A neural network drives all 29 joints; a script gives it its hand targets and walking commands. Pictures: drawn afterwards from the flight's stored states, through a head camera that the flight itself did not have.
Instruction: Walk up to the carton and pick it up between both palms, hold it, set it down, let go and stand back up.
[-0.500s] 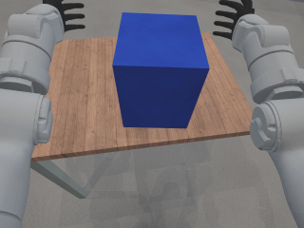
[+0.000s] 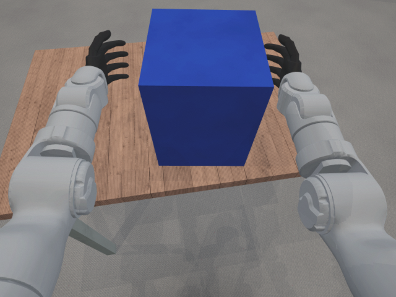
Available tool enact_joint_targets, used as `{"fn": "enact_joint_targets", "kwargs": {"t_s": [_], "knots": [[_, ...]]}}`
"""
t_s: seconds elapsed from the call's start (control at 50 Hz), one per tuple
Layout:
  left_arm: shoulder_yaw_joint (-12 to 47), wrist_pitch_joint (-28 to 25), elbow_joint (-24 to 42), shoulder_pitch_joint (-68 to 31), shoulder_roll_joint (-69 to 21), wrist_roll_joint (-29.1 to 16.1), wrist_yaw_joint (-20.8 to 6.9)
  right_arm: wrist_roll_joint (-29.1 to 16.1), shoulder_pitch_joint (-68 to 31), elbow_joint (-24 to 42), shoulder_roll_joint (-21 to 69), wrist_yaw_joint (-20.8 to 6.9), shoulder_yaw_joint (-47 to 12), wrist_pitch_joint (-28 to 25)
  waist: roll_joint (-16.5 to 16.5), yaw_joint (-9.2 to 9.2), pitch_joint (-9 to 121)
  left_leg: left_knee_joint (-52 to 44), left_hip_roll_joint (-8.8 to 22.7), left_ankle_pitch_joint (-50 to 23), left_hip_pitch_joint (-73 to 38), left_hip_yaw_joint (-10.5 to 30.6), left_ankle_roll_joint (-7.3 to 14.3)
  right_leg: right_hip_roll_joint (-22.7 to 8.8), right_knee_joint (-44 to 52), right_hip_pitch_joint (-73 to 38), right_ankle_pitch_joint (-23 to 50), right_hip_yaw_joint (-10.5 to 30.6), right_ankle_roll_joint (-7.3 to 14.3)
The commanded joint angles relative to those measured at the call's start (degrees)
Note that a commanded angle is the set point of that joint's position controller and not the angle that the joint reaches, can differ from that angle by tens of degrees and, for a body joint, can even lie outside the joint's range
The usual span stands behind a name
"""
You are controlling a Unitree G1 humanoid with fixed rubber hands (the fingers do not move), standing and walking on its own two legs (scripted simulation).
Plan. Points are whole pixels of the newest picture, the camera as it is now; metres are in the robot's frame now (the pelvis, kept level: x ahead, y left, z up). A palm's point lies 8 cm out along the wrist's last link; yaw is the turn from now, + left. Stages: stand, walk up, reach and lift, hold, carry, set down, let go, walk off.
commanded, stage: reach and lift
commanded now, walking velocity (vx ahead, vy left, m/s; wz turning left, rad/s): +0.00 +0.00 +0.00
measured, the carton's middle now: (202, 95) +0.51 -0.03 +0.09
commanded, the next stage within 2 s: none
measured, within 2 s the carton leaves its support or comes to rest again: neither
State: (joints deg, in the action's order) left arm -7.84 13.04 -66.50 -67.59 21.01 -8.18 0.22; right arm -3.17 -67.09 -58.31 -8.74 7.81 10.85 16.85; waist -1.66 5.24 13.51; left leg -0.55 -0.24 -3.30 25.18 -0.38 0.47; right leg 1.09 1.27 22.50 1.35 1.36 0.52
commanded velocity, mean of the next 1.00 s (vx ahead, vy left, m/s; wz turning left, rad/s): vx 0.00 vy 0.00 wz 0.00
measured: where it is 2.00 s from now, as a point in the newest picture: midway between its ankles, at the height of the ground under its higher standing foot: outside the picture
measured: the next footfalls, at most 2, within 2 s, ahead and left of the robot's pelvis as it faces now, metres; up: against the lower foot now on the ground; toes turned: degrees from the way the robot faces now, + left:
none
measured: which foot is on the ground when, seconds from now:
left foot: down 0.00-1.00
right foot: down 0.00-1.00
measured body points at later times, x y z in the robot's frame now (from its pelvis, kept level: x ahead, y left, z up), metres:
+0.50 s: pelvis +0.00 +0.01 +0.00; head +0.08 +0.01 +0.44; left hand +0.51 +0.14 +0.13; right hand +0.48 -0.17 +0.13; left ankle -0.01 +0.11 -0.75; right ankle -0.03 -0.11 -0.75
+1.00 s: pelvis +0.02 +0.00 +0.00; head +0.08 +0.01 +0.45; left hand +0.50 +0.14 +0.12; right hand +0.47 -0.16 +0.13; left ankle -0.01 +0.11 -0.75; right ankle -0.03 -0.11 -0.75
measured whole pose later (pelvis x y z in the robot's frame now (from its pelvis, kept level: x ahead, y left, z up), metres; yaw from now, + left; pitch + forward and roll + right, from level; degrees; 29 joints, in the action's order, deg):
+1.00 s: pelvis +0.02 +0.00 +0.00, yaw +1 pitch +18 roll +0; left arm -30.1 3.9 -56.3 -56.4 1.7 19.3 -0.8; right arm 29.2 -55.5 -45.3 6.7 -1.3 39.5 8.5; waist -0.3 4.0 12.2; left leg -5.4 -0.9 -3.7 16.4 0.5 0.9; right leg 0.4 5.3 13.7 1.1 -0.5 0.3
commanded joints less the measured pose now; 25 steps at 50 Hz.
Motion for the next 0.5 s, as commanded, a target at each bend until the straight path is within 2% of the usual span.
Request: {"fn": "enact_joint_targets", "kwargs": {"t_s": [0.0,0.1,0.18,0.26,0.36,0.44,0.48], "knots": [[-1.43,-5.38,6.4,-26.64,9.24,0.77,-0.31,0.88,-24.44,8.31,-5.57,-0.09,0.78,-4.15,-1.86,-0.35,34.38,9.15,-0.6,-24.39,-26.02,0.63,-1.49,-0.87,-6.08,-11.63,23.18,-0.79,-2.67],[-0.67,-7.82,8.76,-29.0,8.21,1.05,-0.12,2.76,-26.59,13.11,-4.72,-0.1,2.57,-6.1,-2.55,-0.56,41.83,9.78,-0.43,-28.74,-28.34,0.39,-1.67,-1.16,-6.45,-11.8,24.35,-0.91,-2.19],[-0.22,-7.79,11.54,-30.0,5.95,2.52,0.04,6.92,-26.78,12.31,-4.5,-1.06,6.64,-6.71,-5.32,-0.01,44.04,12.92,0.46,-35.84,-39.88,0.71,-2.95,-0.79,-2.69,-1.65,18.51,-2.02,-1.27],[-1.64,-7.61,10.32,-27.26,3.29,4.86,-0.56,9.29,-24.85,10.36,-2.84,-2.85,8.53,-6.91,-5.14,-0.2,39.67,12.08,0.6,-33.55,-39.11,0.69,-2.89,-0.83,0.54,-1.42,14.23,-2.08,-0.42],[-4.91,-8.49,9.13,-26.83,1.64,8.2,-0.73,11.85,-24.73,10.8,-0.5,-4.33,9.7,-7.4,-2.25,-0.5,37.87,7.68,-0.07,-28.3,-30.69,0.39,-2.1,-1.04,0.36,-10.22,17.13,-2.01,-0.85],[-10.02,-10.01,9.31,-26.81,-5.86,14.56,-2.24,16.69,-24.75,11.98,8.53,-6.74,11.69,-8.35,-0.23,-1.23,36.03,3.11,-0.29,-27.28,-27.43,-0.08,-0.47,-1.39,1.83,-17.32,20.48,-1.85,-0.95],[-12.16,-10.5,8.61,-26.26,-14.41,18.92,-4.03,20.87,-24.97,12.04,18.43,-9.21,13.14,-8.67,0.06,-1.66,36.53,0.44,-0.07,-27.11,-26.7,-0.15,0.32,-1.43,2.49,-19.73,22.59,-1.68,-0.88]]}}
